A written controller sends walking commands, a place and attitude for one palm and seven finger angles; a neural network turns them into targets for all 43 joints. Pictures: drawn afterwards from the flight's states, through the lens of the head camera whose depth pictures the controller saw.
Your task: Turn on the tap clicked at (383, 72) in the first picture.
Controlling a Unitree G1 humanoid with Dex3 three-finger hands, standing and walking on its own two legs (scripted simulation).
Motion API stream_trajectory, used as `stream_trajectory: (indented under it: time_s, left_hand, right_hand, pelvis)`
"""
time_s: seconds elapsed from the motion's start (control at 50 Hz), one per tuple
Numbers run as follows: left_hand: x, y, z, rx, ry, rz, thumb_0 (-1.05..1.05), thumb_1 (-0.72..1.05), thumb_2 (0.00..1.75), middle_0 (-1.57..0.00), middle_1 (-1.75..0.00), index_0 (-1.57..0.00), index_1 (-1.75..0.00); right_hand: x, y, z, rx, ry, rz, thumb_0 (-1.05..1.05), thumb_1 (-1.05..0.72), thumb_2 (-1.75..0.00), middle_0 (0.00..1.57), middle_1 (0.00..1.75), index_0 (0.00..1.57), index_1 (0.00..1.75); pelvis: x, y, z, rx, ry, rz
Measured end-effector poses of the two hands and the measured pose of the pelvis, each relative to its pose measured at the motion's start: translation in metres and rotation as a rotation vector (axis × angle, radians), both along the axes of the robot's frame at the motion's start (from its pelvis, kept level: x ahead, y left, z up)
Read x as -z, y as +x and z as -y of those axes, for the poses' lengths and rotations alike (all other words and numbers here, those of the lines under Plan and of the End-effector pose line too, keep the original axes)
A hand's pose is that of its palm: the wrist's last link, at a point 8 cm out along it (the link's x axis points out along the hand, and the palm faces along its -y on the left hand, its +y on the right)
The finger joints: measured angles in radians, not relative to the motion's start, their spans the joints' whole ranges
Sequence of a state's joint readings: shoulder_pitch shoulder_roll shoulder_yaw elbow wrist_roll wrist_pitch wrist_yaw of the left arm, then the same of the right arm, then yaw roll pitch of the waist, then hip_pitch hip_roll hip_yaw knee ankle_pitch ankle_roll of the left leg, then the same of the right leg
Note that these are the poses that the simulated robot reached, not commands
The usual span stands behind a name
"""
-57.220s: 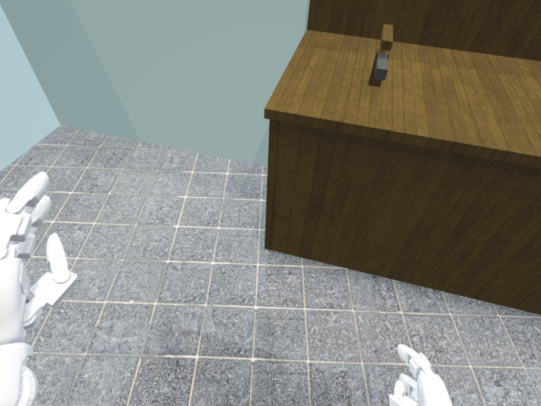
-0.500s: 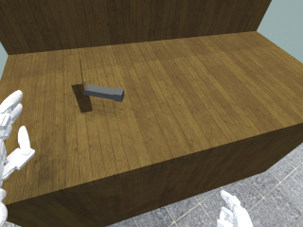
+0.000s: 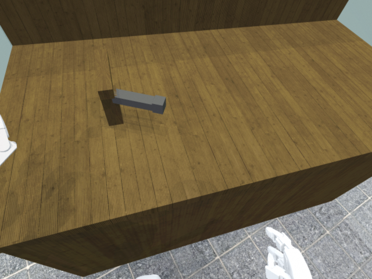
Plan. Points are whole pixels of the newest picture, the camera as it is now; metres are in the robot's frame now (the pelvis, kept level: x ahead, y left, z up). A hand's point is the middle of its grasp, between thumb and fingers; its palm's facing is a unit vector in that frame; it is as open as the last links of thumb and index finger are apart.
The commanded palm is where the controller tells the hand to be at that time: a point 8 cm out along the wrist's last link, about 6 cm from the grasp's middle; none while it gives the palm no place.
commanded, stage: come to a stop and stand still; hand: left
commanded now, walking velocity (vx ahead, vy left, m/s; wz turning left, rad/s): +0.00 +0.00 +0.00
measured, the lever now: (159, 104) +0.45 +0.11 +0.10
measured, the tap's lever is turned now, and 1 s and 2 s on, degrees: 62 62 62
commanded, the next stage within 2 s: look again from close up in 0.80 s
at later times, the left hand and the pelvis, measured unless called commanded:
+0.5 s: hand (10, 203) +0.18 +0.26 +0.17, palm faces +0.37 -0.84 -0.40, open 7.4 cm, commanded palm +0.12 +0.28 +0.18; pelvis -0.03 -0.01 +0.00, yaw +3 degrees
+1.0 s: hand (12, 220) +0.17 +0.25 +0.16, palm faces +0.36 -0.86 -0.37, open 7.4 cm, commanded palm +0.11 +0.28 +0.18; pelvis -0.04 -0.01 +0.00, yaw +3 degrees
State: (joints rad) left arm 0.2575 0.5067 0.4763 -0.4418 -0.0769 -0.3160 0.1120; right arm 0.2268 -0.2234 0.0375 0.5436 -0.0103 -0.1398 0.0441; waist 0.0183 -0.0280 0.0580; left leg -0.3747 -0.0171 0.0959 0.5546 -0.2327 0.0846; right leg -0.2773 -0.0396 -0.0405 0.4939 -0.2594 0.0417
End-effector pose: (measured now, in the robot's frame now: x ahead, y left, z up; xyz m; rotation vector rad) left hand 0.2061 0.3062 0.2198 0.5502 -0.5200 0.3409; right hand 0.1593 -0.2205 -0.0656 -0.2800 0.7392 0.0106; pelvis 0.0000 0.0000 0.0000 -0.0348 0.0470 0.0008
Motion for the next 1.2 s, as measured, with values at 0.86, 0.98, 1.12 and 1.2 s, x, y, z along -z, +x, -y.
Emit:
stream_trajectory:
  time_s: [0.86,0.98,1.12,1.2]
  left_hand:
    - [0.051,-0.074,0.017,0.0,-0.157,-0.211,0.02,0.89,0.9,-0.21,-0.3,-0.21,-0.3]
    - [0.043,-0.078,0.017,0.001,-0.139,-0.195,0.02,0.89,0.9,-0.21,-0.3,-0.21,-0.3]
    - [0.05,-0.08,0.017,-0.014,-0.17,-0.221,0.01,0.89,0.9,-0.21,-0.3,-0.21,-0.3]
    - [0.054,-0.079,0.017,-0.023,-0.186,-0.234,0.01,0.89,0.9,-0.21,-0.3,-0.21,-0.3]
  right_hand:
    - [-0.003,-0.035,0.011,0.061,0.001,0.046,0.02,-0.9,-0.9,0.2,0.3,0.2,0.3]
    - [-0.002,-0.037,0.006,0.064,0.023,0.05,0.02,-0.9,-0.9,0.2,0.3,0.2,0.3]
    - [-0.003,-0.03,0.003,0.059,0.028,0.064,0.02,-0.9,-0.9,0.2,0.3,0.2,0.3]
    - [-0.006,-0.025,0.003,0.055,0.025,0.076,0.02,-0.9,-0.9,0.2,0.3,0.2,0.3]
  pelvis:
    - [-0.001,-0.041,0.01,-0.052,0.003,0.052]
    - [-0.002,-0.04,0.009,-0.05,0.006,0.054]
    - [-0.003,-0.039,0.008,-0.048,0.008,0.056]
    - [-0.003,-0.039,0.009,-0.047,0.009,0.057]
